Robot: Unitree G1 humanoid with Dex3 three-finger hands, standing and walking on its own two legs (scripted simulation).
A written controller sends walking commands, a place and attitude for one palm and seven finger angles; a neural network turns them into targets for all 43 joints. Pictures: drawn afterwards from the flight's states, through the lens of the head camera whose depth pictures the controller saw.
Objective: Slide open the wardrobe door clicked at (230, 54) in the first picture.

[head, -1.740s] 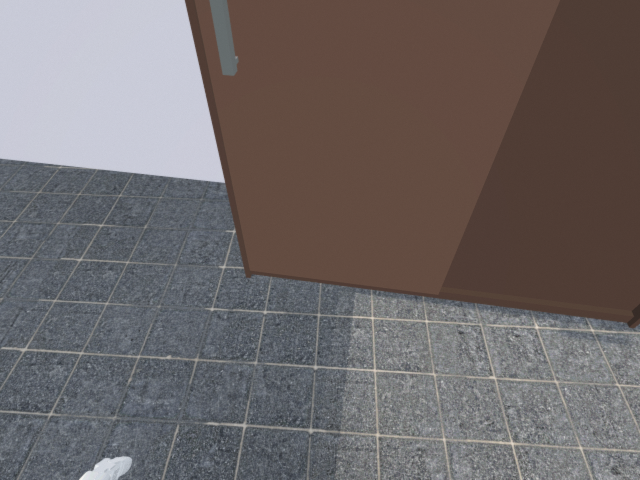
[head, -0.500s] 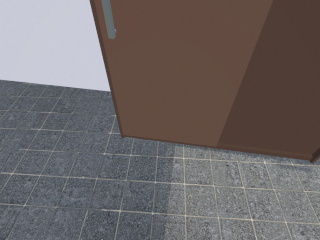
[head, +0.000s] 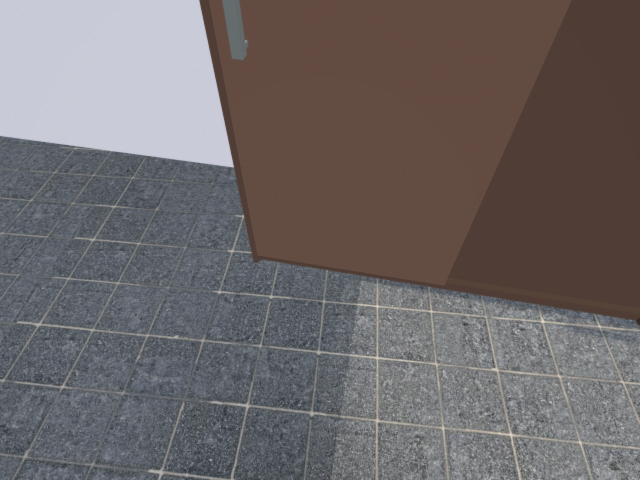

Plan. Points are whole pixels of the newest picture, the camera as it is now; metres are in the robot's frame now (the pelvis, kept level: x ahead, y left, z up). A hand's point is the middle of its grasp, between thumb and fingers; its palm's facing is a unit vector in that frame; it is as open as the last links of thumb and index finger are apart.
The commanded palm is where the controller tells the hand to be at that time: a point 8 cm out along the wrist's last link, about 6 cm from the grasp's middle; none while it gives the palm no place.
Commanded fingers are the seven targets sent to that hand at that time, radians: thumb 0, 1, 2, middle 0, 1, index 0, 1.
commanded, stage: walk to a spot facing it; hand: left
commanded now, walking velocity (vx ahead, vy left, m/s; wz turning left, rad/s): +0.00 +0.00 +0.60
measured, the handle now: (236, 12) +0.95 +0.23 +0.17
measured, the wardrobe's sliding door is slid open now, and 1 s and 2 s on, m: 0.00 0.00 0.00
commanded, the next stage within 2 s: turn to face it in 1.24 s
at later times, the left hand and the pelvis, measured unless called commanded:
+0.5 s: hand out of the picture +0.01 +0.26 -0.17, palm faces +0.28 -0.93 -0.23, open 7.4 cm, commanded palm none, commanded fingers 0.00 0.90 0.90 -0.20 -0.30 -0.20 -0.30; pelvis -0.02 +0.04 +0.00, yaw +16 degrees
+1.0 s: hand out of the picture -0.11 +0.17 -0.16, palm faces +0.61 -0.75 -0.25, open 7.4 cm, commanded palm none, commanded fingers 0.00 0.90 0.90 -0.20 -0.30 -0.20 -0.30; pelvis +0.03 +0.03 +0.00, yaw +36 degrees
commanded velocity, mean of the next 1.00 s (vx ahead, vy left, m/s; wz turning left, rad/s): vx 0.13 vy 0.00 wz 0.60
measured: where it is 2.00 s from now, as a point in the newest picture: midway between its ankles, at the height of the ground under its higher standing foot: outside the picture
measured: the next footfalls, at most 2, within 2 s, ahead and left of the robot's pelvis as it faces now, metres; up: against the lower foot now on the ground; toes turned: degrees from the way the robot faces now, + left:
right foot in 0.68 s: +0.04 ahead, -0.10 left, +0.00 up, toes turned +22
left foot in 1.16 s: +0.08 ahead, +0.26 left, +0.00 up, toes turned +49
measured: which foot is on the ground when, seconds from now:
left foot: down 0.00-0.68, up 0.70-1.00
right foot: down 0.00-0.18, up 0.20-0.66, down 0.68-1.00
